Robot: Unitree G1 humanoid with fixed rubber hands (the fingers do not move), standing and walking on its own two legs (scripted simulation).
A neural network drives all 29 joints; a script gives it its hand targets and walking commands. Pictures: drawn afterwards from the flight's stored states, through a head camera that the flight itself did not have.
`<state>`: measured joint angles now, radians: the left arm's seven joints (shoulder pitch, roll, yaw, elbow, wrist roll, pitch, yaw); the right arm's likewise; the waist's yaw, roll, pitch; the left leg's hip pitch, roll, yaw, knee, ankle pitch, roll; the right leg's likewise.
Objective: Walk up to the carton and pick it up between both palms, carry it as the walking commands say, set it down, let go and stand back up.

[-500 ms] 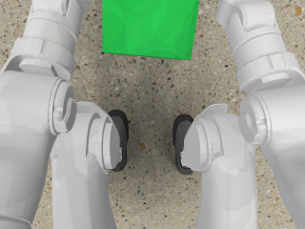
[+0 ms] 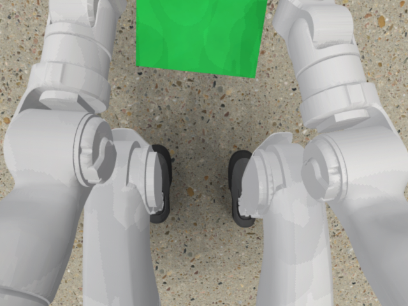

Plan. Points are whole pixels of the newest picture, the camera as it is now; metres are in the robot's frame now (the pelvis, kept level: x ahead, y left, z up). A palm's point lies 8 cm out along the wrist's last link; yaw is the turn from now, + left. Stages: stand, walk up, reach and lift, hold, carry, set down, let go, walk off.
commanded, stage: reach and lift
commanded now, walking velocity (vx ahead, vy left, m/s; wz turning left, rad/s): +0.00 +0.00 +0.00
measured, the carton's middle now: out of the picture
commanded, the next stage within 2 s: none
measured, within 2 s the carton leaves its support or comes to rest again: neither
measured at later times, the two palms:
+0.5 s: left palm out of the picture +0.55 +0.15 -0.05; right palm out of the picture +0.52 -0.10 -0.06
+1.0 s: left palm out of the picture +0.53 +0.15 +0.02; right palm out of the picture +0.51 -0.10 +0.02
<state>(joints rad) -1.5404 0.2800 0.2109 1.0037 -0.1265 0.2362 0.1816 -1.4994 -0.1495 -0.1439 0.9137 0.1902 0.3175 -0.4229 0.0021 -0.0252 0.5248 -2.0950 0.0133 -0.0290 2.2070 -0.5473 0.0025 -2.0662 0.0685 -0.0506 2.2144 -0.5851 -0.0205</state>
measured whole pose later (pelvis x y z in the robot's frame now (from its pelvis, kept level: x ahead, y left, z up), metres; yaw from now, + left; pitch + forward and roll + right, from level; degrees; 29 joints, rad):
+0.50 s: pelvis -0.02 +0.00 +0.04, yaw +0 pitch +21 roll -1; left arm -1.48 0.22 0.27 0.89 -0.03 0.31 0.23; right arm -1.40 -0.09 -0.17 0.76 0.15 0.39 -0.48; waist 0.00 -0.03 0.52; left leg -1.95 0.01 -0.04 2.08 -0.51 -0.01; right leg -1.92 0.07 -0.05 2.09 -0.54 -0.02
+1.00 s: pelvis -0.03 +0.00 +0.08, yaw +1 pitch +18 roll -2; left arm -1.43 0.17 0.29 0.80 0.02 0.38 0.24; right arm -1.35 -0.05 -0.24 0.70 0.08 0.45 -0.47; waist 0.00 -0.03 0.52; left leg -1.78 0.00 -0.05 1.95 -0.48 -0.01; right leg -1.74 0.07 -0.05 1.95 -0.52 -0.02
